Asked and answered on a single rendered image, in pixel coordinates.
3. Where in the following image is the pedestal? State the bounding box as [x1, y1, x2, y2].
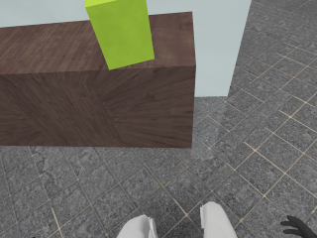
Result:
[0, 11, 196, 149]

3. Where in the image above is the carton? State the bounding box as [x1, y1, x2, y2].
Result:
[84, 0, 155, 70]

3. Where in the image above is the robot right hand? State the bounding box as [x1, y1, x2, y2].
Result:
[280, 215, 317, 238]

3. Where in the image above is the right robot thigh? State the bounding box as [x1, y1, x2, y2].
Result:
[200, 202, 238, 238]

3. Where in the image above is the left robot thigh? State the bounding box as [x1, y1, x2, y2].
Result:
[117, 215, 158, 238]

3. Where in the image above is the robot thigh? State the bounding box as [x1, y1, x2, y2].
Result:
[117, 215, 158, 238]
[200, 202, 238, 238]

